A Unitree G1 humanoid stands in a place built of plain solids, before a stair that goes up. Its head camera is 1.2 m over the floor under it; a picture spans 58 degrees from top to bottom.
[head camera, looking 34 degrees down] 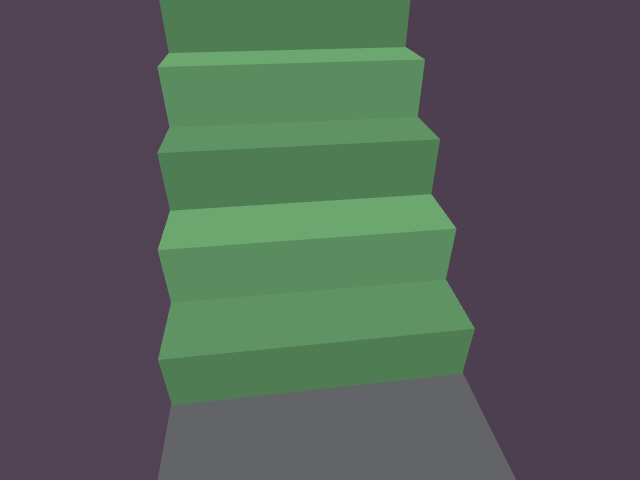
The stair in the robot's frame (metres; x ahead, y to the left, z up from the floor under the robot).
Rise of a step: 0.21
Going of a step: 0.25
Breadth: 0.96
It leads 7 degrees to the left of straight ahead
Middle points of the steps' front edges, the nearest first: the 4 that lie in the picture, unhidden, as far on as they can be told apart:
0.90 -0.01 0.22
1.15 0.02 0.43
1.39 0.05 0.65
1.64 0.09 0.86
